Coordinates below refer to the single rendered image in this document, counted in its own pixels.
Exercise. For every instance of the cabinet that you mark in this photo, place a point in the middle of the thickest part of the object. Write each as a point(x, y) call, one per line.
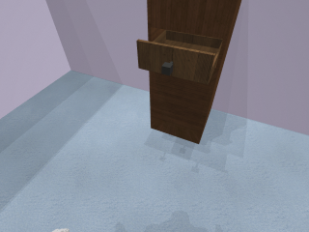
point(178, 106)

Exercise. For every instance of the handle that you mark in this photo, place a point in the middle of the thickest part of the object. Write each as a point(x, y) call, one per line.
point(167, 68)

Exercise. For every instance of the drawer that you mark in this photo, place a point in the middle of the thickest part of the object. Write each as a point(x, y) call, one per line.
point(194, 57)

